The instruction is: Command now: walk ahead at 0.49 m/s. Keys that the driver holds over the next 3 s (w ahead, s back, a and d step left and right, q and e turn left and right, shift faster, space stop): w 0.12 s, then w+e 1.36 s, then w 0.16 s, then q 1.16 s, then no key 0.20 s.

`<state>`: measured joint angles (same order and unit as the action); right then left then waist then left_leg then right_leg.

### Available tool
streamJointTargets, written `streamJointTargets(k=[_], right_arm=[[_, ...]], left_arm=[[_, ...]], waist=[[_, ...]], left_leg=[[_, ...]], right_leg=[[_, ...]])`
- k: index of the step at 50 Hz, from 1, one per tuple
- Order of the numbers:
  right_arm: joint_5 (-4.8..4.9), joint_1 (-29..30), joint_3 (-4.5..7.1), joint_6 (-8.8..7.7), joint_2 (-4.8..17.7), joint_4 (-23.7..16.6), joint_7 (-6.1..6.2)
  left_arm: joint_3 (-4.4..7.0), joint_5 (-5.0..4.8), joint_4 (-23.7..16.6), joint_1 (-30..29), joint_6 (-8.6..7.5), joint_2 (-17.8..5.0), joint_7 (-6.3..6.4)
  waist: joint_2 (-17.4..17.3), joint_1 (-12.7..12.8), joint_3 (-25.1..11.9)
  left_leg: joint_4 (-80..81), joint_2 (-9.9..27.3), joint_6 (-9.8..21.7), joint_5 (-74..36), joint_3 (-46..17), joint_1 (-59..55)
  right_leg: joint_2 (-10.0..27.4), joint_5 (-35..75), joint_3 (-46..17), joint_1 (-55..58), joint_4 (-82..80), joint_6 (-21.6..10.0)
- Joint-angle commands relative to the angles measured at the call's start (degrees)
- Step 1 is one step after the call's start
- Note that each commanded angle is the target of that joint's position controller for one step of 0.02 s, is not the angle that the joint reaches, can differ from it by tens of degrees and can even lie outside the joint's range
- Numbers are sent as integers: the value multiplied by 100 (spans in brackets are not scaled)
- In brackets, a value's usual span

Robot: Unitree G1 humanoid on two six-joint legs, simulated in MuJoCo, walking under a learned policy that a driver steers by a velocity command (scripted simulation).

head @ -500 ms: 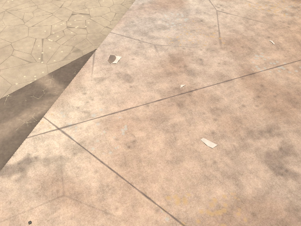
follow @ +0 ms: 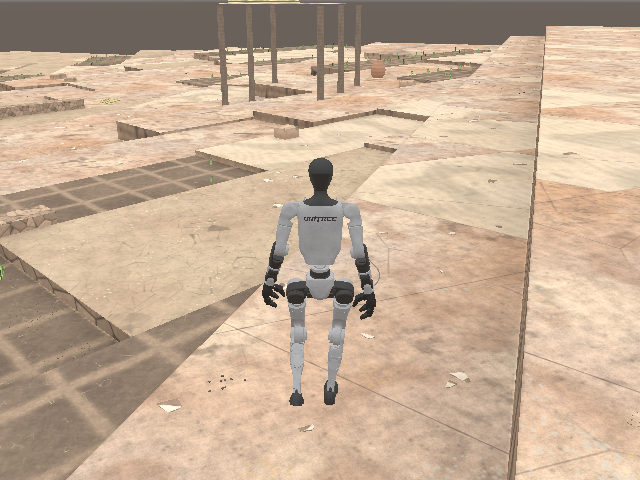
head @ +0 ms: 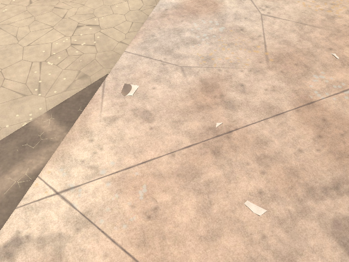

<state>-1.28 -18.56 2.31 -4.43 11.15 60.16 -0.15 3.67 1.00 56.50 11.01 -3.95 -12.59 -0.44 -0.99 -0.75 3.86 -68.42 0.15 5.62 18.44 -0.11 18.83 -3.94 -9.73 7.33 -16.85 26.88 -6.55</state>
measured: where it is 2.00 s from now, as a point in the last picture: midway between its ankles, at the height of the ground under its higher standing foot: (251, 157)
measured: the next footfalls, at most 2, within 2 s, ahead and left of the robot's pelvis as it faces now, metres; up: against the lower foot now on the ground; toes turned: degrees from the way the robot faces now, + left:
left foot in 0.40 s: +0.41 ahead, +0.12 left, +0.00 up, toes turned -4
right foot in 0.94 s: +0.62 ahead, -0.15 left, +0.00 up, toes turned -30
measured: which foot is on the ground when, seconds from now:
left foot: up 0.00-0.38, down 0.40-0.94, up 0.96-1.00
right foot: down 0.00-0.40, up 0.42-0.92, down 0.94-1.00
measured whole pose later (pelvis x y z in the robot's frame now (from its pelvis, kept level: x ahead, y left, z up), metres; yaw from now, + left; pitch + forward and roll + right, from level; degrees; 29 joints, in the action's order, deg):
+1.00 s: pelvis +0.53 -0.06 -0.02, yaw -27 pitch +1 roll +0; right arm -0.9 -20.9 3.2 -3.1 12.5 54.2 0.3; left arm 3.8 2.3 45.9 4.0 -1.3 -13.6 -1.8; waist -0.3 -1.9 4.0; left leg -61.9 5.4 -0.8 27.3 8.8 10.0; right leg -4.2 -12.6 6.4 -25.1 36.3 -9.1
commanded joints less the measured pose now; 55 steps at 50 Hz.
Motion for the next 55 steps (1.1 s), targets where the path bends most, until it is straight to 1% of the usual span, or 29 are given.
streamJointTargets(k=[1, 4, 7, 9, 15, 17, 19, 20, 21, 22, 23, 24, 25, 27, 30, 32, 36, 40, 43, 45, 46, 47, 48, 49, 50, 51, 52, 53, 55], right_arm=[[-99, -400, 64, 91, 211, -196, -74], [-115, 134, 67, 211, 228, -425, -115], [-84, 1025, 60, 224, 309, -761, -140], [-47, 1496, 25, 201, 260, -938, -150], [14, 2361, -6, 126, 357, -1337, -120], [39, 2233, 27, 55, 488, -1403, -103], [34, 1199, 136, -47, 715, -1145, -30], [-57, 236, 235, -129, 950, -896, 42], [-239, -610, 377, -166, 1519, -901, 133], [-221, -457, 438, -73, 1775, -947, 78], [-112, 23, 339, 5, 1225, -1028, 59], [-58, 451, 219, -12, 769, -1087, 47], [-65, 645, 173, -44, 599, -1085, 42], [-21, 560, 123, -112, 438, -952, 91], [55, 219, 143, -258, 502, -801, 82], [35, 77, 158, -287, 559, -760, 78], [13, -93, 153, -286, 606, -703, 76], [16, -469, 209, -235, 850, -603, 133], [-3, -603, 242, -111, 984, -544, 186], [-11, -605, 295, 9, 1179, -544, 201], [7, -573, 310, 76, 1242, -582, 185], [10, -495, 297, 100, 1204, -713, 159], [59, -736, 143, 65, 441, -1134, 44], [41, -14, 236, -12, 912, -1406, -6], [74, 542, 220, -83, 901, -1570, -35], [92, 466, 182, -151, 850, -1533, -26], [37, 360, 195, -125, 847, -1439, -5], [-80, 207, 194, -18, 835, -1423, -1], [-163, 96, 185, 184, 747, -1431, -39]], left_arm=[[-26, -13, 47, 535, -172, -184, 39], [3, -20, 175, 912, -240, -446, 54], [-38, -42, 227, 1251, -222, -417, 46], [-60, -52, 258, 1458, -205, -400, 46], [-32, 13, 340, 1920, -136, -550, 118], [13, 47, 286, 1760, -109, -659, 152], [66, 34, 200, 1480, -109, -791, 133], [57, -20, 130, 1375, -122, -717, 103], [-41, -184, -163, 1483, -137, -281, 76], [-51, -275, -235, 2023, -85, -64, 110], [76, -118, -150, 1716, 1, -542, 137], [93, -63, -206, 1322, 11, -491, 86], [83, -41, -248, 1146, 27, -326, 43], [109, 80, -290, 1114, 173, -241, -58], [101, 88, -503, 757, 324, -128, -153], [87, 98, -683, 345, 366, -152, -204], [0, 78, -1057, -555, 342, -138, -308], [-61, 107, -1358, -1233, 331, -177, -373], [-21, 142, -1432, -1227, 326, -293, -353], [64, 150, -1288, -575, 309, -448, -290], [146, 161, -1090, 117, 258, -573, -239], [297, 231, -814, 1043, 214, -919, -150], [453, 239, -881, 1029, 214, -1629, -72], [474, 79, -1006, 1300, 314, -1725, -29], [430, 46, -914, 1029, 349, -1571, 31], [350, -19, -912, 734, 319, -1246, 50], [295, -39, -943, 442, 266, -1038, 61], [243, -90, -969, 283, 213, -892, 77], [202, -124, -976, 345, 83, -856, 51]], waist=[[233, -122, -163], [277, -130, 20], [287, 70, 226], [314, 196, 251], [481, 478, 168], [553, 320, 103], [522, -162, -374], [267, -564, -957], [-501, -724, -1924], [-1448, -397, -2394], [-602, -221, -1696], [-184, -137, -881], [-176, -32, -532], [-428, 162, -298], [-399, 234, -253], [-352, 210, -155], [-324, 86, 80], [-311, -98, 184], [-402, -29, 63], [-520, 253, -347], [-440, 535, -755], [-39, 957, -1290], [1320, 527, -1793], [771, 823, -2075], [377, 730, -1170], [131, 473, -690], [-55, 207, -433], [-19, 8, -423], [28, -123, -524]], left_leg=[[123, 478, -96, -339, -239, 849], [648, 605, -269, -691, -43, 1335], [1571, 682, -433, -1327, 141, 1818], [2306, 570, -522, -1670, 259, 1737], [3347, 278, -514, -1668, 296, 1710], [3639, 190, -404, -1275, 231, 1323], [4122, -91, -222, -986, 322, -138], [4313, 191, -43, -1182, 87, -1543], [4448, 1799, 304, -373, -1687, -3200], [5124, 2792, 810, -306, -3763, -3808], [5225, 2481, 693, 339, -3392, -3103], [5391, 2199, 523, 225, -2444, -2231], [5590, 1926, 359, -228, -1748, -1668], [5775, 1597, 162, -957, -867, -1130], [5908, 1559, 189, -1795, -225, -1132], [5987, 1524, 211, -2021, 133, -1192], [6031, 1335, 178, -2437, 813, -1236], [5941, 1535, 145, -2950, 1164, -1808], [5249, 1619, 69, -4669, 1450, -2398], [4027, 1633, 42, -6049, 1576, -2584], [2940, 1606, -13, -5826, 1625, -2335], [1353, 1478, -206, -4453, 1667, -1306], [-684, 573, -546, 745, 1507, 1290], [-1538, -47, -655, 1328, 250, 2277], [-1387, 352, -570, 621, -63, 2811], [-785, 570, -536, 111, -67, 2519], [-336, 709, -558, -24, -97, 2089], [-84, 757, -634, -45, -128, 1680], [244, 740, -755, -16, -94, 1377]], right_leg=[[1653, 376, -1919, 582, -1811, -633], [1534, 729, -1503, 592, -2011, -651], [1379, 1113, -1310, 808, -2123, -589], [1270, 1536, -1239, 931, -2041, -523], [1431, 2478, -1536, 1933, -1454, -576], [1512, 2899, -1655, 2062, -1126, -501], [1328, 3774, -1553, 1841, -63, -303], [1020, 3226, -1330, 1211, 1113, -183], [488, 1135, -987, -183, 2956, 1], [-137, -2225, -822, -1585, 4213, 64], [333, -1756, -1111, -1888, 4641, -9], [549, -1219, -1115, -1917, 4487, 12], [723, -902, -1089, -1772, 4266, 44], [870, -692, -1022, -1535, 4057, 152], [930, -299, -906, -1834, 3982, 238], [990, 109, -845, -2173, 3763, 293], [924, 904, -552, -2137, 2347, 347], [802, 839, -125, -1856, 1311, 154], [478, 139, 139, -1500, 968, -122], [58, -474, 289, -725, 821, -369], [-141, -460, 246, 131, 488, -523], [194, -591, -455, 1563, 97, -776], [2043, -653, -3310, 3463, -81, -1539], [2424, -751, -5135, 3646, -1023, -1850], [2267, -295, -4064, 3129, -1130, -1632], [2050, 441, -3422, 2319, -1179, -1393], [1717, 1159, -2898, 1685, -1229, -1173], [1483, 1622, -2551, 1278, -1283, -1093], [1260, 2103, -2280, 998, -1328, -1067]])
